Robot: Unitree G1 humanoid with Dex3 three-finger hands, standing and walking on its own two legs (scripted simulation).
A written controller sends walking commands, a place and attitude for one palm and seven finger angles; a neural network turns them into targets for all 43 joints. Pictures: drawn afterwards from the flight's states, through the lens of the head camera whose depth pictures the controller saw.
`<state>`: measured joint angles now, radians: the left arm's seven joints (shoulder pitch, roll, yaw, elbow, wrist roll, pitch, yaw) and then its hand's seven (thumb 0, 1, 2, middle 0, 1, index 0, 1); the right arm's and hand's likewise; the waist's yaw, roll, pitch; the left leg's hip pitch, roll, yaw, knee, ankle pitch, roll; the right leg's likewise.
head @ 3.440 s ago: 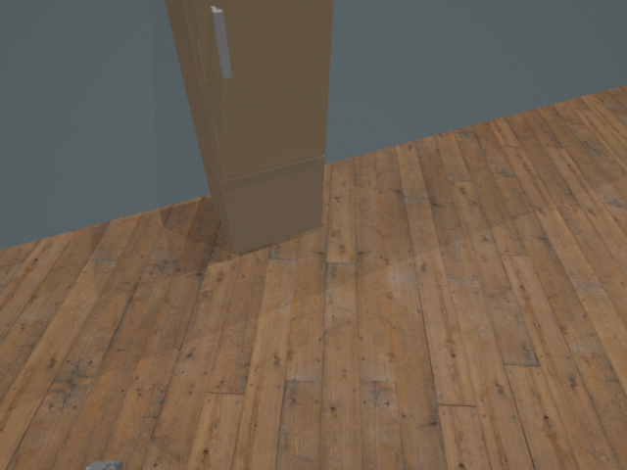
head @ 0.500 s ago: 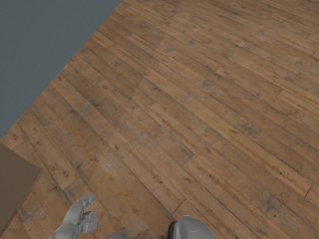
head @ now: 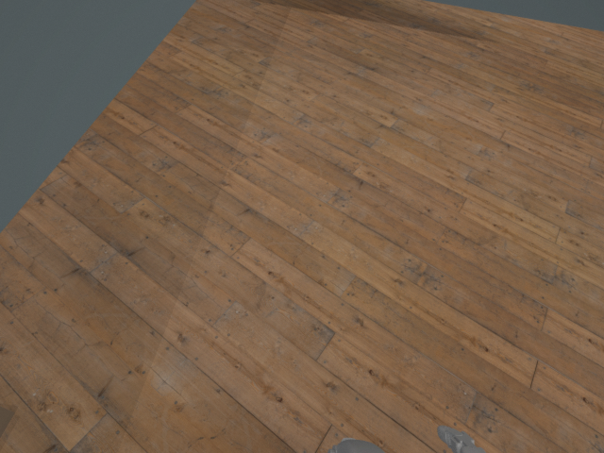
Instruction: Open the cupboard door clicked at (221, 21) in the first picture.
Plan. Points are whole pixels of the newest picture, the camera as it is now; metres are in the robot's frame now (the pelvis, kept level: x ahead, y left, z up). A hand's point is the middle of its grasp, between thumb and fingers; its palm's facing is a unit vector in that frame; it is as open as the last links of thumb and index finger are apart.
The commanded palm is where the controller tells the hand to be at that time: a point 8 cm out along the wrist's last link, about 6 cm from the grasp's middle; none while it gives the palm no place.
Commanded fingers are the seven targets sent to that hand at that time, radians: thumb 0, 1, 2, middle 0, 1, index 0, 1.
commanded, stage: walk to a spot facing it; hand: left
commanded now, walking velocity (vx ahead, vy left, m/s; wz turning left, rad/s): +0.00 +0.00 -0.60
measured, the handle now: out of the picture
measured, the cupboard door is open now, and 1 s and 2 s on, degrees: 0 0 0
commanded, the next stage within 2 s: turn to face it in 0.40 s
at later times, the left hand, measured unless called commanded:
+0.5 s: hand (247, 381) +0.24 +0.10 -0.15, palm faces -0.32 -0.91 -0.28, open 7.3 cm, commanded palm none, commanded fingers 0.00 0.90 0.90 -0.20 -0.30 -0.20 -0.30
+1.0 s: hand (197, 442) +0.15 +0.16 -0.18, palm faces -0.13 -0.97 -0.21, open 7.3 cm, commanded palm none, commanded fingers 0.00 0.90 0.90 -0.20 -0.30 -0.20 -0.30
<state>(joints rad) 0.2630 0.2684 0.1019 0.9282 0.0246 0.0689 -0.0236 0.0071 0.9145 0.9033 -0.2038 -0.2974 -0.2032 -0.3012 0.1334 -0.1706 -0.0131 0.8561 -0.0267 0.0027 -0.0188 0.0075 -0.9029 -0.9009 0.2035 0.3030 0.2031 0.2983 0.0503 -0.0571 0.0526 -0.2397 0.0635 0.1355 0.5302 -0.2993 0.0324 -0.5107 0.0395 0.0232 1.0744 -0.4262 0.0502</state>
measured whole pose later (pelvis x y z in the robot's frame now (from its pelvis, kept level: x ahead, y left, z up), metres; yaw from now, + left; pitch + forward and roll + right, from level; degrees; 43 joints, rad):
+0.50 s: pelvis +0.03 -0.04 -0.02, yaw -19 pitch -1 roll +0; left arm 0.08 0.22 0.06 0.86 0.01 0.02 0.00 0.00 0.91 0.90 -0.20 -0.30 -0.20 -0.30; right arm 0.30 -0.24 -0.07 0.99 -0.02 0.06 -0.02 0.01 -0.91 -0.90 0.20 0.30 0.20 0.30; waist -0.05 0.04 0.12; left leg -0.38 0.15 0.13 1.14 -0.52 -0.08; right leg -0.31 0.01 -0.08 0.66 -0.34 -0.06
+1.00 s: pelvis +0.06 -0.02 +0.00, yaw -11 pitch +0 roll -1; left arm 0.21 0.22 0.07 0.98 0.01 0.06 0.02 0.00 0.92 0.90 -0.21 -0.30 -0.21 -0.30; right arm 0.24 -0.15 -0.04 0.98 -0.03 0.02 0.00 0.01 -0.91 -0.90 0.20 0.30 0.20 0.30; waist -0.01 -0.04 0.06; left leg -0.29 0.01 0.06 0.55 -0.26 0.04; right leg -0.42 -0.05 -0.05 1.04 -0.47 0.05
